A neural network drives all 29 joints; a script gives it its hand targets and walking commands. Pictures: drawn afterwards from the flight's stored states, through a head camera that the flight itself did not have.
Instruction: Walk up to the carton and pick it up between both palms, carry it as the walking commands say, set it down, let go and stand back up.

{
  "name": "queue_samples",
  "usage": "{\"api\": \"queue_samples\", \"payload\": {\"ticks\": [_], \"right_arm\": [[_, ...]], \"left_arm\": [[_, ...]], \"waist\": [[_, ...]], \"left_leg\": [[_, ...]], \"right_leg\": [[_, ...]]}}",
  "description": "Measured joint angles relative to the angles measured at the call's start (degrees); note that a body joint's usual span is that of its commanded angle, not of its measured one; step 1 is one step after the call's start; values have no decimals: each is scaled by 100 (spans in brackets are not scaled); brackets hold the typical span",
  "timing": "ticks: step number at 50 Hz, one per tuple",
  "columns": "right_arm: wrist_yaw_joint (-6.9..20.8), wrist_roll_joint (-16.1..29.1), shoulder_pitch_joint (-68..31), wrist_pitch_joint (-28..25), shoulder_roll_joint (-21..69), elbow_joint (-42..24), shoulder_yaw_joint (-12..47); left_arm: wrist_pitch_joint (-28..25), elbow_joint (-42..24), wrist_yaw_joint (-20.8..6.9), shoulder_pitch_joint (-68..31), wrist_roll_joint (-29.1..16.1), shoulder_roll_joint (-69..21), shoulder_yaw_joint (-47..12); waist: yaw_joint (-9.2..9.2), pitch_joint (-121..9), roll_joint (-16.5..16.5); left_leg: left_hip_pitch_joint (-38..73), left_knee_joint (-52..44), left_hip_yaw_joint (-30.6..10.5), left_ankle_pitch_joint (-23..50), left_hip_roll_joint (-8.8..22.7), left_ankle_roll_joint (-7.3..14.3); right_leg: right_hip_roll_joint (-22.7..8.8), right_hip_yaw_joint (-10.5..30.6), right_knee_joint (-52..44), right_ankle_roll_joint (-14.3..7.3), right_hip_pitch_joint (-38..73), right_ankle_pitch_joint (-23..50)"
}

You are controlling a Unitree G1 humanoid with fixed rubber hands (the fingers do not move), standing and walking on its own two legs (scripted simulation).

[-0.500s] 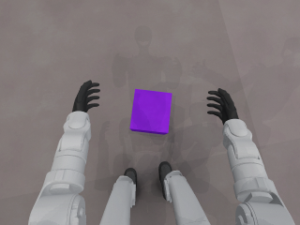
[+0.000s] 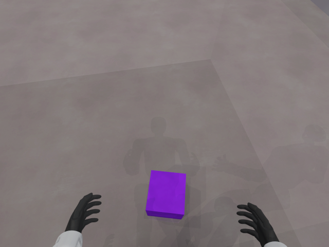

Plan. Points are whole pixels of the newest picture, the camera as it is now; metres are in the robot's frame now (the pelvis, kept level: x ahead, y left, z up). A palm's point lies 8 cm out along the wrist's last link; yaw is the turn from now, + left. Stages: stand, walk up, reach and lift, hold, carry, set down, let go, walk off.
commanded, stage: let go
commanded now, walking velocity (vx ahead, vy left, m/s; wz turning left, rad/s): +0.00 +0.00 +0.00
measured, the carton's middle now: (166, 195) +0.40 -0.03 -0.68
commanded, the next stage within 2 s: stand in 0.52 s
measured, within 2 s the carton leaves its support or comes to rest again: neither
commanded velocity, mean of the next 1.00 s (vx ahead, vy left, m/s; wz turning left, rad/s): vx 0.00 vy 0.00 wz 0.00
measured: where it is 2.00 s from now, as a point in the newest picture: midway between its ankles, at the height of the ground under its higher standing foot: outside the picture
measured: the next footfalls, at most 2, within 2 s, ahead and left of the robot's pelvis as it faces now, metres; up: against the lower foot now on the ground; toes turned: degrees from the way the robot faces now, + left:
none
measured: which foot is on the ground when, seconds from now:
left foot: down 0.00-1.00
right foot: down 0.00-1.00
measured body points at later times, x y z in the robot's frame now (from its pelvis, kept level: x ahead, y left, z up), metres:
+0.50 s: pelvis -0.01 +0.01 +0.00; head -0.01 +0.00 +0.45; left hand +0.16 +0.24 -0.07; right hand +0.16 -0.22 -0.08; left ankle -0.04 +0.11 -0.74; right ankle -0.01 -0.10 -0.74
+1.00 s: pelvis -0.01 -0.01 +0.00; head -0.06 -0.03 +0.45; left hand +0.07 +0.29 -0.10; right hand +0.10 -0.30 -0.11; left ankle -0.04 +0.11 -0.74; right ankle -0.01 -0.10 -0.74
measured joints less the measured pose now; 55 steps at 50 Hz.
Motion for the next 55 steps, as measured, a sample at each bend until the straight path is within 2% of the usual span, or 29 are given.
{"api": "queue_samples", "payload": {"ticks": [6,13,20,26,27,31,37,55], "right_arm": [[42,-12,249,167,-115,17,26],[76,-123,82,592,-114,53,-50],[43,-236,-75,914,-6,46,-138],[-135,-270,-42,1274,-27,-28,-81],[-180,-256,-38,1268,-45,21,-58],[-345,-222,-25,710,-252,765,-8],[-395,-272,170,223,-587,1463,-101],[-417,-263,327,-65,-791,2447,56]], "left_arm": [[150,-152,-93,446,-96,138,-136],[565,-199,-211,588,-176,210,-253],[762,-172,-219,517,-126,153,-268],[667,-83,-79,397,-255,173,-278],[626,-15,-51,388,-257,193,-290],[373,712,105,457,-44,348,-320],[160,1424,162,705,9,617,-147],[-20,2350,150,782,-62,776,-123]], "waist": [[106,195,29],[195,485,159],[231,730,200],[351,710,144],[360,653,136],[297,82,131],[259,-369,178],[322,-363,187]], "left_leg": [[897,-183,-27,-14,-1,36],[1640,-151,-43,-102,-33,84],[1953,-28,-37,-179,-47,97],[1916,94,31,-226,-13,70],[1856,134,38,-242,-4,62],[1500,236,14,-271,-20,49],[1431,180,-31,-250,-25,28],[1563,-168,-157,-2,83,-133]], "right_leg": [[-15,-18,-254,20,939,8],[-52,-49,-250,53,1706,-84],[-65,-67,-109,59,2015,-177],[-28,-23,56,33,1937,-220],[-18,-20,93,28,1877,-230],[-35,-61,222,25,1519,-283],[-51,-113,203,-1,1446,-298],[32,-219,-128,-153,1590,-72]]}}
